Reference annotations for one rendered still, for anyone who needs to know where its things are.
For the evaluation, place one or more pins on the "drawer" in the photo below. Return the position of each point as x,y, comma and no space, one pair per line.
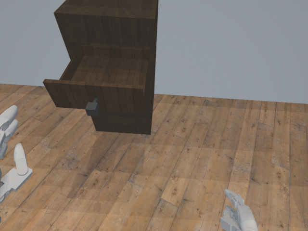
116,76

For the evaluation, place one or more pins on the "robot right hand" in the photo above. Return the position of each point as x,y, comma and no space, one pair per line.
242,219

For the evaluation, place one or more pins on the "cabinet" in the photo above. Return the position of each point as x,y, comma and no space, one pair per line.
114,23

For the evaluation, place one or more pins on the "robot left hand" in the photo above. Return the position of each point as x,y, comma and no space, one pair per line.
15,178

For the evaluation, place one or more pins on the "handle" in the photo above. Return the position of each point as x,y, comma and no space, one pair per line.
92,108

